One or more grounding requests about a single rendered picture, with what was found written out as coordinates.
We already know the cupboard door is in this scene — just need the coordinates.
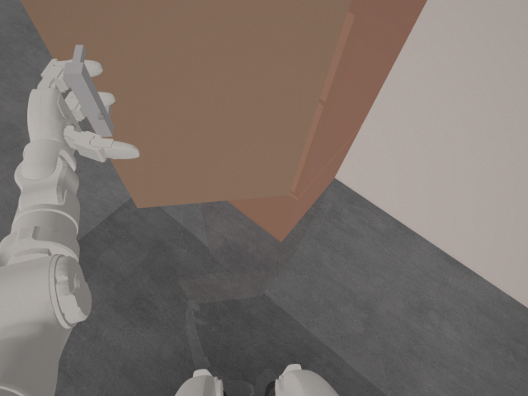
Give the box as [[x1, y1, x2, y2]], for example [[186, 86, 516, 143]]
[[21, 0, 351, 208]]

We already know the left robot hand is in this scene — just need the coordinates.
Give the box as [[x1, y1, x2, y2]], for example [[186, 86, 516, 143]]
[[27, 59, 139, 163]]

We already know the robot left thigh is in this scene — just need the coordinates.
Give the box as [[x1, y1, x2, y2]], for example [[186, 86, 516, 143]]
[[175, 375, 224, 396]]

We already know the handle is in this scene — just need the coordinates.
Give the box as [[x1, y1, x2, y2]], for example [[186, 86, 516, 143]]
[[63, 45, 114, 137]]

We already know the left robot shin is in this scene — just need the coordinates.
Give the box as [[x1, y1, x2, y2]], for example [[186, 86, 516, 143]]
[[193, 369, 214, 378]]

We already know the left robot upper arm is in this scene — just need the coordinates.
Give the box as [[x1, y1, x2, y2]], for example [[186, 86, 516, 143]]
[[0, 254, 92, 396]]

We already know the left robot forearm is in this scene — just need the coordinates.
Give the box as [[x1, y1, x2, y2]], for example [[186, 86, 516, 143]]
[[0, 139, 80, 266]]

